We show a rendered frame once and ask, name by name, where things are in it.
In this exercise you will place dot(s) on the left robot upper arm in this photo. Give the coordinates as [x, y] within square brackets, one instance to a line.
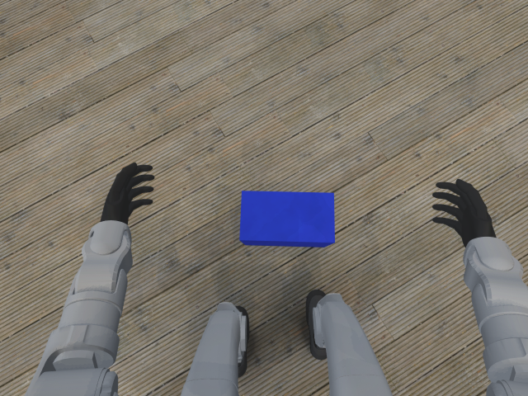
[85, 382]

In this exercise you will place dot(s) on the carton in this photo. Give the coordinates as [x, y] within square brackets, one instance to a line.
[288, 219]

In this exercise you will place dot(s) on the robot right forearm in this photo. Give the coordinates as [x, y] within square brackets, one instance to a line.
[500, 301]

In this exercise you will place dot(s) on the right robot foot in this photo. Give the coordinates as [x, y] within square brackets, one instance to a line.
[311, 302]

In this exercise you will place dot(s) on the robot left forearm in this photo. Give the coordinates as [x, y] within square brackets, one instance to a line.
[86, 337]

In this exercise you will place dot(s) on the right robot hand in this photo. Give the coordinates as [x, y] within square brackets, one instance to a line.
[474, 219]

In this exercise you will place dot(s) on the robot left thigh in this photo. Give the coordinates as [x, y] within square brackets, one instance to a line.
[214, 369]

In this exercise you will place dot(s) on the left robot hand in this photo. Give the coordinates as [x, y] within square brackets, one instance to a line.
[119, 204]

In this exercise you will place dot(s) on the right robot upper arm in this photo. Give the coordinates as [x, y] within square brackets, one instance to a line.
[507, 388]

